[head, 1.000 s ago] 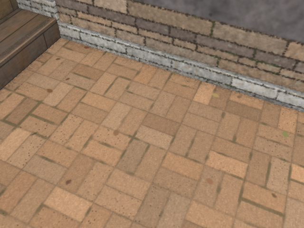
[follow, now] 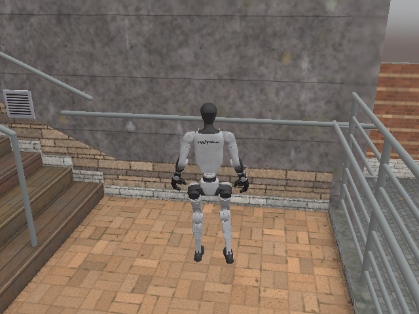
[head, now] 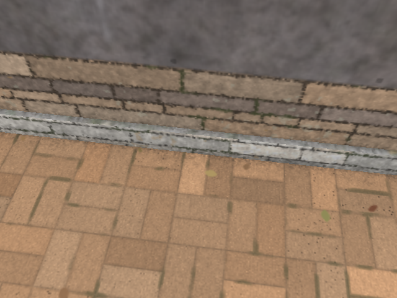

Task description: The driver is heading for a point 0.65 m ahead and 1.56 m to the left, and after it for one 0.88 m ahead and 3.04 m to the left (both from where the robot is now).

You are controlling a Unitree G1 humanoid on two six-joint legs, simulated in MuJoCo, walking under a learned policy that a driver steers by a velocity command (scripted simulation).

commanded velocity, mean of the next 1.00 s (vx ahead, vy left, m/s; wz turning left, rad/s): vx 0.11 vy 0.00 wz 0.54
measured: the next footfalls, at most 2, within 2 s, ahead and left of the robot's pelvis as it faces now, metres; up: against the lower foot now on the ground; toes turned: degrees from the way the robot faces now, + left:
right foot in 0.14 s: +0.10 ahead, -0.14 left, +0.00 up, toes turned +9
left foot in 0.56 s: +0.13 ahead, +0.16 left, +0.00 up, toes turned +21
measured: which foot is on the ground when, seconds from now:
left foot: down 0.00-0.14, up 0.16-0.54, down 0.56-1.00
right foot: up 0.00-0.12, down 0.14-0.56, up 0.58-0.98, down 1.00-1.00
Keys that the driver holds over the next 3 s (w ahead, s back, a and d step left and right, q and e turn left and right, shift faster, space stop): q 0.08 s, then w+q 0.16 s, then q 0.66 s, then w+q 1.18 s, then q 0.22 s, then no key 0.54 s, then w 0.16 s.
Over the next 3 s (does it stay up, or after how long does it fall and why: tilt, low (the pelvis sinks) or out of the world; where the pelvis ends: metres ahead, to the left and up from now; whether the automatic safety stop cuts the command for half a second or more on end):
stays up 0.40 0.69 0.01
